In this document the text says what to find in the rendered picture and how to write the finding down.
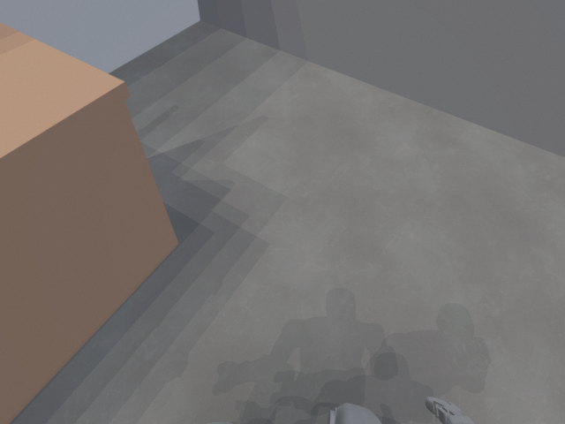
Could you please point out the robot right thigh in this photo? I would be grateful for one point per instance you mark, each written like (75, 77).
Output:
(352, 414)

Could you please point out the table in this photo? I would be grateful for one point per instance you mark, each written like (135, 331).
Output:
(82, 222)

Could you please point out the right robot hand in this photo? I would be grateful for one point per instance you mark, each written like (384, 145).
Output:
(446, 412)

